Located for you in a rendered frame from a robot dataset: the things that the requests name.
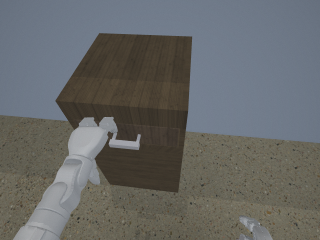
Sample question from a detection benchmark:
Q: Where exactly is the drawer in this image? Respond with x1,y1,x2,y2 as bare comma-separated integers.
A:
74,119,179,147

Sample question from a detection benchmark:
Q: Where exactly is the right robot hand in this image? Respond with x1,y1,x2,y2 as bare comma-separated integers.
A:
237,215,273,240

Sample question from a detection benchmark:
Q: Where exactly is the left robot hand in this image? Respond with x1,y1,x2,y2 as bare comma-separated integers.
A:
68,117,118,185

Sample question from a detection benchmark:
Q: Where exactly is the handle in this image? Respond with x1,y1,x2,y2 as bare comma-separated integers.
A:
109,133,141,150

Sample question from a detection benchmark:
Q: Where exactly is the cabinet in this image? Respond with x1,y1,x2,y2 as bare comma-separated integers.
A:
55,33,192,193

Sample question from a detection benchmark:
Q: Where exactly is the robot left forearm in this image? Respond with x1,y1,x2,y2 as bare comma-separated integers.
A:
13,154,93,240

